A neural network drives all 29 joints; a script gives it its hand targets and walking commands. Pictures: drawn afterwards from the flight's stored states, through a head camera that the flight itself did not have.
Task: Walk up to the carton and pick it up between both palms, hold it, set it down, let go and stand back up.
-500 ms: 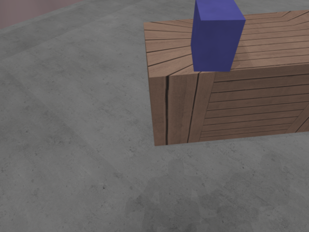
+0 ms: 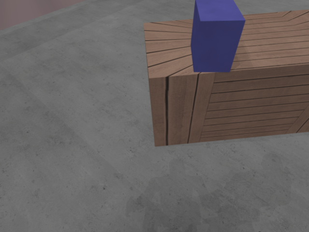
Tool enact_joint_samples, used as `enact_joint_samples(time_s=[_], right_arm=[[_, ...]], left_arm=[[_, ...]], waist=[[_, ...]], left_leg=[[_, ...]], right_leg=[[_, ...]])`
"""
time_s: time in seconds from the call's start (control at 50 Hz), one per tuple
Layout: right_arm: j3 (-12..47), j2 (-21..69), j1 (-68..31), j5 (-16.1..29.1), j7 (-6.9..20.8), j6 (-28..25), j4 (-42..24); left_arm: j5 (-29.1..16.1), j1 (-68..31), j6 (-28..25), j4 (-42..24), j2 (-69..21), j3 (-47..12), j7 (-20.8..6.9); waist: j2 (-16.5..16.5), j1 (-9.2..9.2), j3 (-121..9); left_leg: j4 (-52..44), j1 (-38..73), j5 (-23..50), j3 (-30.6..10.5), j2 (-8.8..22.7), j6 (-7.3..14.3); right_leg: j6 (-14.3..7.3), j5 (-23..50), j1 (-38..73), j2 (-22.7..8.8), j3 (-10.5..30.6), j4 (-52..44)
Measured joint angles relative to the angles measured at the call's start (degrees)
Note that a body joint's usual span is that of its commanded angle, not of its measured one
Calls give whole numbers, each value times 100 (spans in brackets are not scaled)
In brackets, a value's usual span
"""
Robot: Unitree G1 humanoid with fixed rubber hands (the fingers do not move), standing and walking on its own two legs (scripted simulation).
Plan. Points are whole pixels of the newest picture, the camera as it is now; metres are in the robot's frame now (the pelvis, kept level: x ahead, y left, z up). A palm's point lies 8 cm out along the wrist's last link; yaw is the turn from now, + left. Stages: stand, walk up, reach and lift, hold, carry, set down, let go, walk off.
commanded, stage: walk up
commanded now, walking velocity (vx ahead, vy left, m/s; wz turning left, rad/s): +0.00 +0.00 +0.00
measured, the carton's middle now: (212, 35) +1.00 -0.29 +0.01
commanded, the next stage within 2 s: none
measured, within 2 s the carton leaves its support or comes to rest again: neither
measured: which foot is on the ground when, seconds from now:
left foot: down 0.00-0.36, up 0.38-0.76, down 0.78-1.00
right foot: down 0.00-0.10, up 0.12-0.34, down 0.36-0.80, up 0.82-1.00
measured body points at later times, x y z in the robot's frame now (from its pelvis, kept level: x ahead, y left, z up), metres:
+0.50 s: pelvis +0.08 -0.10 +0.00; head +0.10 -0.11 +0.44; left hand +0.13 +0.22 -0.12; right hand +0.13 -0.44 -0.12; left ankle +0.06 +0.06 -0.67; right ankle +0.07 -0.16 -0.73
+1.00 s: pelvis +0.22 -0.15 -0.02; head +0.22 -0.14 +0.43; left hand +0.33 +0.16 -0.13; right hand +0.26 -0.49 -0.11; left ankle +0.25 +0.00 -0.73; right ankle +0.20 -0.27 -0.66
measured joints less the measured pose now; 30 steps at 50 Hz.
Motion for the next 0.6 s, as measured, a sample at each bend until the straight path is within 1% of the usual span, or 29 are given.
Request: enact_joint_samples(time_s=[0.06,0.08,0.1,0.14,0.16,0.2,0.24,0.28,0.32,0.34,0.36,0.38,0.42,0.46,0.5,0.54,0.56,0.6], right_arm=[[0,0,0,0,0,0,0],[-1,-6,13,0,0,-21,-2],[-1,-24,53,0,0,-66,-2],[-3,-108,187,0,-8,-173,0],[-3,-143,263,0,-27,-209,0],[-2,-212,419,0,-65,-269,1],[-2,-296,547,0,-79,-285,1],[-2,-399,642,0,-79,-292,0],[-2,-522,678,0,-79,-290,-1],[-3,-591,677,0,-79,-284,-1],[-2,-664,672,-1,-79,-277,0],[-2,-720,632,-1,-93,-239,7],[0,-742,591,0,-125,-135,4],[1,-747,593,0,-125,-128,1],[1,-758,583,0,-125,-128,-1],[0,-759,548,0,-125,-128,-2],[0,-759,533,0,-125,-128,-2],[0,-760,510,0,-125,-128,-2]], left_arm=[[-8,0,0,4,0,0,0],[65,41,17,-79,9,24,-44],[143,96,38,-195,29,47,-111],[261,181,93,-407,97,70,-228],[311,208,113,-490,162,92,-273],[326,247,127,-623,324,162,-350],[311,290,131,-727,500,243,-430],[278,323,144,-828,648,317,-490],[248,360,148,-941,736,393,-519],[230,397,147,-1005,756,428,-519],[211,447,135,-1083,777,455,-520],[212,460,101,-1122,781,475,-513],[210,566,93,-1137,763,476,-495],[173,732,93,-1145,763,476,-465],[142,927,93,-1154,762,476,-409],[126,1118,93,-1176,762,475,-347],[125,1206,93,-1188,761,475,-326],[127,1348,93,-1201,761,474,-307]], waist=[[4,0,0],[-3,-6,-8],[-15,-9,-11],[-32,-14,-8],[-68,-15,-7],[-171,-14,1],[-282,-13,-2],[-381,-14,1],[-437,-13,2],[-442,1,-31],[-436,26,-70],[-412,63,0],[-335,130,35],[-318,259,29],[-254,354,26],[-183,412,27],[-164,429,31],[-141,462,32]], left_leg=[[-16,-1,6,0,0,0],[-17,1,-4,0,0,0],[-17,24,-52,-1,1,11],[-15,97,-114,-6,14,44],[-15,139,-124,-6,26,47],[-16,246,-180,-6,68,47],[-16,365,-268,-3,128,47],[-16,477,-367,-3,189,47],[-14,556,-450,-2,260,9],[39,522,-514,1,304,-1],[217,406,-641,-12,356,-2],[699,242,-873,-93,362,-2],[1676,-202,-1060,-219,276,-2],[2219,-581,-1052,-220,81,-2],[2388,-871,-916,-227,-27,-2],[2389,-1127,-838,-230,-34,-2],[2390,-1228,-804,-231,-33,-2],[2364,-1373,-798,-232,-33,-2]], right_leg=[[-1,8,0,0,0,-17],[-1,1,1,0,0,-18],[-1,-175,2,2,-2,45],[-1,-810,-83,3,-6,502],[-1,-938,-165,3,-7,826],[-1,-944,-291,2,-4,1300],[-1,-987,-335,-5,0,1443],[-1,-1160,-335,-38,1,1444],[-1,-1144,-336,-88,3,1404],[-2,-1010,-337,-107,6,1228],[-4,-856,-294,-106,21,859],[-60,-495,-294,-65,-26,819],[-236,-518,-275,61,-143,853],[-256,-579,-177,131,-145,666],[-255,-515,-18,222,-150,366],[-285,-464,89,328,-155,160],[-328,-483,137,368,-156,117],[-507,-578,238,435,-158,104]])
